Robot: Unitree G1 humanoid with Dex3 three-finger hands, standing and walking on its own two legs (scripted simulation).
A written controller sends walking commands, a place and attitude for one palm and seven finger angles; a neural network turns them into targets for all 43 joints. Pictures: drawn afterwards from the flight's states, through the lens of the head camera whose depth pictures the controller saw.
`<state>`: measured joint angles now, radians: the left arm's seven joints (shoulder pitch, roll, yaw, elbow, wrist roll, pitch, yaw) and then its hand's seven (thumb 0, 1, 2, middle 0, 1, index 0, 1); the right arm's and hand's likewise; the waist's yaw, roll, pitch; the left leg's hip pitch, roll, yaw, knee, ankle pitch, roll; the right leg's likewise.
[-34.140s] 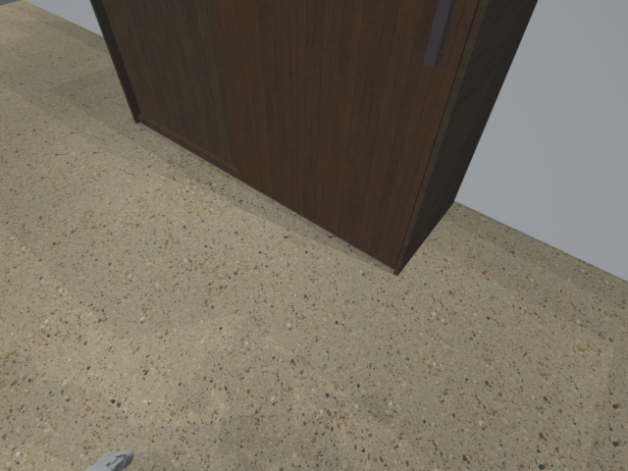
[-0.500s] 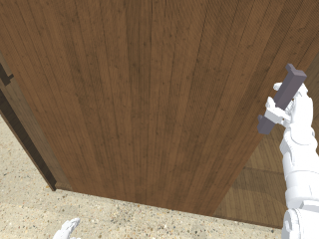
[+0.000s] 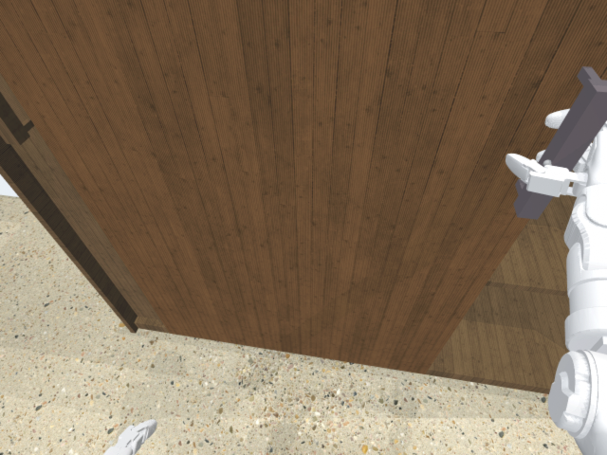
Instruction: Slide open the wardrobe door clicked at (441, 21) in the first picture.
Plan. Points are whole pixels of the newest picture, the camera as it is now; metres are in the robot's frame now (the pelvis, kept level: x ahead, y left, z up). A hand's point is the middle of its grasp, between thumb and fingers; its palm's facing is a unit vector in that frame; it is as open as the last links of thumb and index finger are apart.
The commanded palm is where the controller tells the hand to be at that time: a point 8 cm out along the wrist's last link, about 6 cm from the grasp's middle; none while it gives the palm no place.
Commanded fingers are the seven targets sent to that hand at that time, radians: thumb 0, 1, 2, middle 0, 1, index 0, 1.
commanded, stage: loosen the grip on the handle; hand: right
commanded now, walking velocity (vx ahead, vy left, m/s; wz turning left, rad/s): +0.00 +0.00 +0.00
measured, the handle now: (554, 148) +0.48 -0.28 +0.18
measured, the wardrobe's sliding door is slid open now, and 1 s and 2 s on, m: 0.69 0.69 0.69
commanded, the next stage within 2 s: slip the hand off the handle in 0.34 s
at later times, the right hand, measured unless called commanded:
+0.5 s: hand (553, 159) +0.45 -0.27 +0.18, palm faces +0.36 +0.91 -0.19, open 13.1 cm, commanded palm +0.42 -0.32 +0.18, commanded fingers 0.00 0.55 -0.20 0.25 1.15 0.25 1.15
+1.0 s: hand (559, 157) +0.45 -0.27 +0.19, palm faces +0.32 +0.93 -0.19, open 12.7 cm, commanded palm +0.43 -0.36 +0.18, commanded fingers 0.00 0.55 -0.20 0.25 1.15 0.25 1.15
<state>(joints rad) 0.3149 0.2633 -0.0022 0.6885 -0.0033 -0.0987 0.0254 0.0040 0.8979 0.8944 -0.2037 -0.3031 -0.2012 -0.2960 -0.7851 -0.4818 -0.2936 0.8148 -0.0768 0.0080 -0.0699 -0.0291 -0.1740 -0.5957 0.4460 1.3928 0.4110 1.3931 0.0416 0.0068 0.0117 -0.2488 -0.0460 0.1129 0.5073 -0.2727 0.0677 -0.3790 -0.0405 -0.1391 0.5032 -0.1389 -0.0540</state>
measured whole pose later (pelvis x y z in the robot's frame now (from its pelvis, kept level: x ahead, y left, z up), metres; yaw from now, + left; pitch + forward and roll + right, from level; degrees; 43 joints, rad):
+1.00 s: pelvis -0.02 +0.00 -0.01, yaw +4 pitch +3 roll +2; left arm 0.32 0.27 -0.03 0.74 -0.03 0.01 0.09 0.00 0.90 0.89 -0.20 -0.30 -0.20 -0.30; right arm -0.86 -0.64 -0.41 1.06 -0.06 -0.10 0.04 -0.02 0.55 -0.20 0.64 1.24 0.60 1.27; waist 0.08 -0.02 -0.05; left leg -0.40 -0.10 0.07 0.62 -0.29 0.05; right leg -0.54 -0.01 -0.03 0.67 -0.24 -0.04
